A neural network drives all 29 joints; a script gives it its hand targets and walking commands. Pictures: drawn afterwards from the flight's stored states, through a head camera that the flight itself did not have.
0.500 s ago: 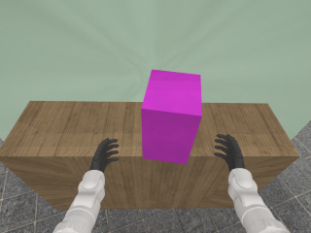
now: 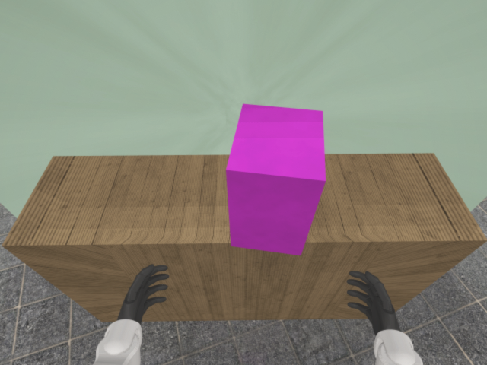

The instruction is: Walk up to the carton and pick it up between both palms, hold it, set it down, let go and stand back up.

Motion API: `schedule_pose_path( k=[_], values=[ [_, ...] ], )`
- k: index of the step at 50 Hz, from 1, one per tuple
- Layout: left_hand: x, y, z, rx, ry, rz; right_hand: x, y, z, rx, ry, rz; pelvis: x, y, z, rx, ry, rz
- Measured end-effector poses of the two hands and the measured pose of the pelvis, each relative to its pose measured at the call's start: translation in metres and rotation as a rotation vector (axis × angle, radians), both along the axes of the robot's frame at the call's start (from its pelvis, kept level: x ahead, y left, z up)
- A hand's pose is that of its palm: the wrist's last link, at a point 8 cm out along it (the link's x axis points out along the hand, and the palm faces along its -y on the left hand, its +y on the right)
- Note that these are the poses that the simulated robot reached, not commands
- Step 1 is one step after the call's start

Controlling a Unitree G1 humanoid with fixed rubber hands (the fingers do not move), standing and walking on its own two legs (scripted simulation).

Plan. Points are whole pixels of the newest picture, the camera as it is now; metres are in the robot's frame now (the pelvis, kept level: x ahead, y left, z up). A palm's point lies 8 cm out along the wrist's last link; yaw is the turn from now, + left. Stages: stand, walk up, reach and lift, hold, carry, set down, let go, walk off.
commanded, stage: set down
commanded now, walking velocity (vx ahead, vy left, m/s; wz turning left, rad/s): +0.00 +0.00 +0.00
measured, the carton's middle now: (273, 183) +0.49 -0.03 -0.01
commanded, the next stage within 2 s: let go in 0.84 s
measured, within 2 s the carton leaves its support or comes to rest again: neither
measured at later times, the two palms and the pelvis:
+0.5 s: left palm (120, 357) +0.17 +0.22 -0.08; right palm out of the picture +0.16 -0.23 -0.08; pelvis +0.02 -0.01 +0.00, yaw -1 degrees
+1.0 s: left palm (130, 361) +0.16 +0.21 -0.08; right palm out of the picture +0.15 -0.23 -0.07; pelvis +0.02 -0.01 +0.01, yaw -2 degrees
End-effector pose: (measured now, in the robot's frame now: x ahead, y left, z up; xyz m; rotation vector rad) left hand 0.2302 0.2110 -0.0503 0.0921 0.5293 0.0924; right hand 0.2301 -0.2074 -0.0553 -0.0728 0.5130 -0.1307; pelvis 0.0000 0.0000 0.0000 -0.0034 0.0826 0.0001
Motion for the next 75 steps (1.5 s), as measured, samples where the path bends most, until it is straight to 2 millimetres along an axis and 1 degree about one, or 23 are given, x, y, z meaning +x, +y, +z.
schedule_pose_path(
  k=[3,6,9,13,15,17,20,25,30,34,41,49,54,62,72,73,75],
  values=[
    [-0.003,-0.002,-0.001,0.000,0.035,-0.015,-0.003,-0.005,0.003,-0.019,0.010,0.012,0.007,0.000,0.002,0.000,-0.039,-0.002],
    [-0.013,-0.003,-0.008,-0.003,0.103,-0.020,-0.010,-0.009,0.002,-0.039,0.046,0.023,0.013,-0.001,0.004,0.000,-0.082,-0.003],
    [-0.031,-0.003,-0.019,-0.005,0.197,-0.013,-0.021,-0.014,-0.003,-0.056,0.106,0.027,0.018,-0.002,0.006,0.000,-0.116,-0.005],
    [-0.061,-0.001,-0.035,0.003,0.334,0.010,-0.044,-0.018,-0.017,-0.067,0.218,0.031,0.023,-0.003,0.007,0.000,-0.140,-0.007],
    [-0.073,0.002,-0.038,0.014,0.363,0.023,-0.055,-0.019,-0.022,-0.064,0.250,0.033,0.024,-0.005,0.007,0.001,-0.140,-0.008],
    [-0.079,0.005,-0.038,0.029,0.363,0.031,-0.063,-0.019,-0.025,-0.059,0.263,0.037,0.025,-0.006,0.006,0.001,-0.137,-0.009],
    [-0.078,0.010,-0.033,0.056,0.336,0.030,-0.069,-0.019,-0.027,-0.051,0.257,0.042,0.025,-0.008,0.005,0.003,-0.133,-0.009],
    [-0.061,0.012,-0.026,0.087,0.303,0.000,-0.068,-0.019,-0.028,-0.046,0.231,0.045,0.024,-0.009,0.005,0.002,-0.131,-0.014],
    [-0.047,0.008,-0.023,0.087,0.312,-0.029,-0.067,-0.024,-0.029,-0.052,0.224,0.039,0.024,-0.008,0.006,0.001,-0.140,-0.023],
    [-0.043,0.002,-0.020,0.070,0.298,-0.037,-0.069,-0.029,-0.027,-0.064,0.213,0.031,0.025,-0.008,0.007,0.001,-0.146,-0.030],
    [-0.050,-0.004,-0.023,0.035,0.293,-0.031,-0.073,-0.034,-0.019,-0.088,0.198,0.027,0.024,-0.009,0.007,0.002,-0.155,-0.035],
    [-0.064,-0.003,-0.033,0.028,0.327,-0.020,-0.077,-0.028,-0.016,-0.093,0.215,0.028,0.016,-0.008,0.007,0.001,-0.165,-0.034],
    [-0.069,0.002,-0.033,0.042,0.327,-0.015,-0.082,-0.022,-0.019,-0.083,0.233,0.030,0.012,-0.006,0.006,-0.001,-0.166,-0.033],
    [-0.066,0.009,-0.027,0.070,0.311,-0.021,-0.093,-0.019,-0.025,-0.070,0.250,0.026,0.006,0.000,0.005,-0.003,-0.167,-0.037],
    [-0.065,0.007,-0.026,0.059,0.315,-0.035,-0.103,-0.020,-0.028,-0.077,0.256,0.022,0.002,0.004,0.005,-0.002,-0.176,-0.048],
    [-0.065,0.006,-0.026,0.061,0.315,-0.039,-0.103,-0.020,-0.028,-0.077,0.261,0.019,0.002,0.004,0.004,-0.002,-0.173,-0.046],
    [-0.069,0.008,-0.030,0.076,0.308,-0.048,-0.110,-0.022,-0.035,-0.069,0.325,0.004,0.003,0.004,0.003,-0.005,-0.149,-0.025]
  ],
)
